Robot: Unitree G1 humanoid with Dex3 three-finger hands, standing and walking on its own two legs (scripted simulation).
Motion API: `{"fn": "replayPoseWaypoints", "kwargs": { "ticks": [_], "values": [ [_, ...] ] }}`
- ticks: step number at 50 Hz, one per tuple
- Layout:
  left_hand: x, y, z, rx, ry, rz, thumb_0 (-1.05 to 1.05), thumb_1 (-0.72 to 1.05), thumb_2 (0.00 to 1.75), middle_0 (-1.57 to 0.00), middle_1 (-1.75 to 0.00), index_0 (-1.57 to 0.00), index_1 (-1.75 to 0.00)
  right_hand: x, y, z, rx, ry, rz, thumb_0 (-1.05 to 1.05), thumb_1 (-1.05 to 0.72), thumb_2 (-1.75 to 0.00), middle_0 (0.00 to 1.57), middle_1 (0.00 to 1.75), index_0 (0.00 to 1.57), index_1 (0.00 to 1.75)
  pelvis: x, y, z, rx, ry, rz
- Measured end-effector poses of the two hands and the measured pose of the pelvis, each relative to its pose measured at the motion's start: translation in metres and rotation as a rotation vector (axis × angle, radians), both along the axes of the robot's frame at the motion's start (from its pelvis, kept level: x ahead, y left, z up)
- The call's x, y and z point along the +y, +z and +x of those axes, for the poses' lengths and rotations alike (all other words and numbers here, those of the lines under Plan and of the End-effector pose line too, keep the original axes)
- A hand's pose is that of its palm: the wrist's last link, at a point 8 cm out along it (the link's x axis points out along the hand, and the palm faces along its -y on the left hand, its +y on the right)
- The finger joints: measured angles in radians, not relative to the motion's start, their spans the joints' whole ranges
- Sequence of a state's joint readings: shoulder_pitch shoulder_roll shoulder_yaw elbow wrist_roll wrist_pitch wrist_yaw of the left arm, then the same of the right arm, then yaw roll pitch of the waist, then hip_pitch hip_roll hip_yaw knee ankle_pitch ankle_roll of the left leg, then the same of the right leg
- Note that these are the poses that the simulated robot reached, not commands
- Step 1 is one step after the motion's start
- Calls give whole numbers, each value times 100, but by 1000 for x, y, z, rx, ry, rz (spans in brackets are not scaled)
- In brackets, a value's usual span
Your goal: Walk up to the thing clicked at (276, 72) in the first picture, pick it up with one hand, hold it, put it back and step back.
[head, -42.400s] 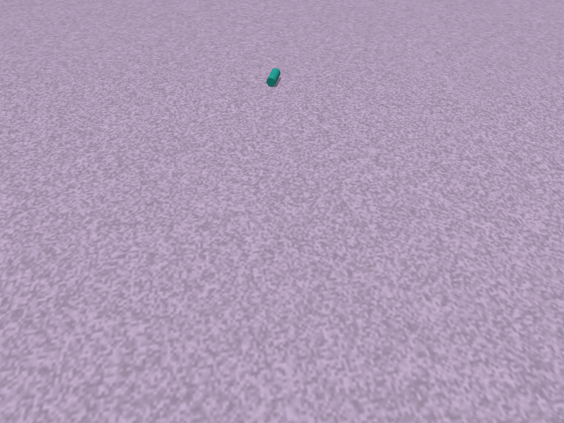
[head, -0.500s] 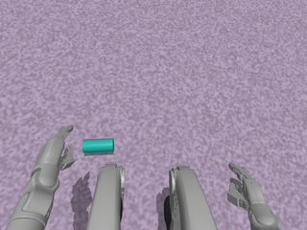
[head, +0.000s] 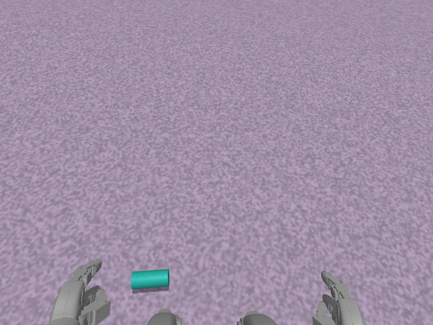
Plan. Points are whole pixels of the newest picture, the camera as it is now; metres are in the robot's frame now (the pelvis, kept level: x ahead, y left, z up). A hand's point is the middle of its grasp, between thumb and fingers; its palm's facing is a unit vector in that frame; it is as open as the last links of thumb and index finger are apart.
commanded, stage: home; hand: left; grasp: from above
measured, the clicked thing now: (150, 278) +0.38 +0.20 -0.66
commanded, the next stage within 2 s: none
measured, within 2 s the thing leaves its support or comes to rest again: neither
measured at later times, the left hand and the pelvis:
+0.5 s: hand out of the picture +0.16 +0.18 -0.02, palm faces +0.07 -0.98 -0.19, open 7.4 cm; pelvis +0.00 +0.00 +0.03, yaw +1 degrees
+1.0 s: hand (95, 323) +0.16 +0.18 -0.02, palm faces +0.05 -0.98 -0.20, open 7.4 cm; pelvis +0.00 +0.00 +0.03, yaw +1 degrees
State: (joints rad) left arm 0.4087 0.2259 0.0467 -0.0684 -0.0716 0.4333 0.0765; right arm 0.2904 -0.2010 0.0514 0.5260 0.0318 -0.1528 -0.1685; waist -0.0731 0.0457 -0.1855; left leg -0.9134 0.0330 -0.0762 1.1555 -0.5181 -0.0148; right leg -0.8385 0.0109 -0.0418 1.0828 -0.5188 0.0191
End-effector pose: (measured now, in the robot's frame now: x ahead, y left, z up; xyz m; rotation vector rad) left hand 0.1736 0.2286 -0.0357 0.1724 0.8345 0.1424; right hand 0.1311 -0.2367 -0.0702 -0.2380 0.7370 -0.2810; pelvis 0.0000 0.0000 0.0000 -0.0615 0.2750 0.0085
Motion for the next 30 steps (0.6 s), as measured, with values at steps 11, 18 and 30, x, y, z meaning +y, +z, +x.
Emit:
{"fn": "replayPoseWaypoints", "kwargs": {
  "ticks": [11, 18, 30],
  "values": [
    [3, 44, -21, -29, 0, -3, 1, 90, 89, -21, -30, -20, -30, -5, 43, 21, -149, 19, -37, 2, -90, -90, 20, 29, 20, 30, 2, 24, 10, -84, 10, 8],
    [3, 40, -31, -13, 11, -17, 1, 90, 89, -20, -30, -20, -30, 0, 51, 34, -199, 72, -39, 2, -90, -90, 20, 29, 21, 30, 1, 25, 5, -103, 19, 11],
    [2, 39, -35, -18, 7, -11, 2, 90, 89, -20, -30, -20, -30, 5, 45, 25, -170, 87, -31, 2, -90, -90, 21, 30, 21, 30, 0, 25, 0, -114, 21, 12]
  ]
}}
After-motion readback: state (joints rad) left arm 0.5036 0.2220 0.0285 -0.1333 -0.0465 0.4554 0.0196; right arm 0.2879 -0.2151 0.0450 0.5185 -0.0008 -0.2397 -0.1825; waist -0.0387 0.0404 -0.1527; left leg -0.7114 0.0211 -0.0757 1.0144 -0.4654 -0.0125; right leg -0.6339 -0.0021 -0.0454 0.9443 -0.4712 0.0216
